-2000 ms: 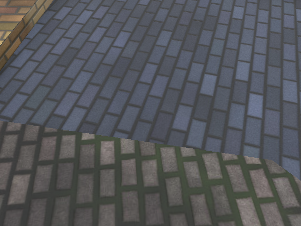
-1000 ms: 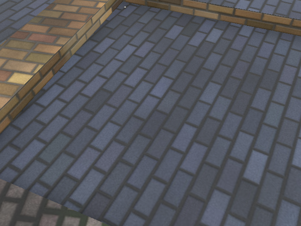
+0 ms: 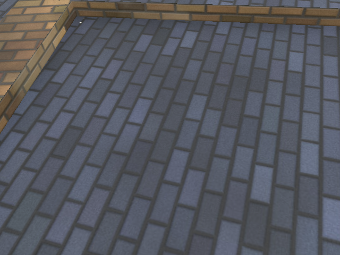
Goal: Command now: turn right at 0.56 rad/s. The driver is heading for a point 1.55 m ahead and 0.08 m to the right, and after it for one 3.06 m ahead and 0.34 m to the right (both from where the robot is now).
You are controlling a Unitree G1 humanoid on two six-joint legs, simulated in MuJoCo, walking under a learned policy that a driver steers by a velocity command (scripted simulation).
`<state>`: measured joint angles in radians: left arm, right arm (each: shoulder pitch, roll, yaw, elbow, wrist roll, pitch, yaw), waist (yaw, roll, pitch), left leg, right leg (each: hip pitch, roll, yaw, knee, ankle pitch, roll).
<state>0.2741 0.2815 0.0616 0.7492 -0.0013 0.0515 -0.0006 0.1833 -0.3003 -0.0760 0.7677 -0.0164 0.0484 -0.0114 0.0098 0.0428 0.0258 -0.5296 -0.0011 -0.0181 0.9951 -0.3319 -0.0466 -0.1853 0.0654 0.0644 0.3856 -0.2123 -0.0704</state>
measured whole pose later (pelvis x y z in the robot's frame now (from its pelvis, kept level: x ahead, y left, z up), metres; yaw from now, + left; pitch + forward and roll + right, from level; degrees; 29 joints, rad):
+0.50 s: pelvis +0.02 +0.03 +0.00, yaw -12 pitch +1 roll -1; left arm 0.24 0.33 0.05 0.72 0.03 0.05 -0.04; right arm 0.28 -0.26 -0.02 0.73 -0.02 0.00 0.00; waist -0.02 -0.05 0.00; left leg -0.17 -0.02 -0.02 0.35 -0.19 0.04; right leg -0.38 0.10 0.12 0.87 -0.37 0.01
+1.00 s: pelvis +0.17 -0.03 -0.01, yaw -13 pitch +1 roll -1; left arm 0.46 0.27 0.03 0.89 0.02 -0.07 -0.01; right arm 0.17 -0.31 -0.05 0.78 -0.04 0.01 0.06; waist 0.05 0.05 -0.01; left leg -0.63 0.06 -0.01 0.93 -0.08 0.02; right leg 0.07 0.07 0.01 0.19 -0.27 -0.06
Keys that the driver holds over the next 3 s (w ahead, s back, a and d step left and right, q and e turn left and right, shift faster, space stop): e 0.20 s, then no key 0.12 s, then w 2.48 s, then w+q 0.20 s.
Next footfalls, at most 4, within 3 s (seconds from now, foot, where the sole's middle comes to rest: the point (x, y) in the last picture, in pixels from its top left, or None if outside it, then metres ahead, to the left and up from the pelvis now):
0.30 left None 0.08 0.12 -0.78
0.68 right None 0.08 -0.10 -0.78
1.28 left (176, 247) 0.57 0.07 -0.92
1.72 right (226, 198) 0.79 -0.16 -0.92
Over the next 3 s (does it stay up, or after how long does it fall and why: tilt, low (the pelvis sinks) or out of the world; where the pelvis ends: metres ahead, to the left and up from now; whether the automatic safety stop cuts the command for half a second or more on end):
stays up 1.33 -0.19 -0.15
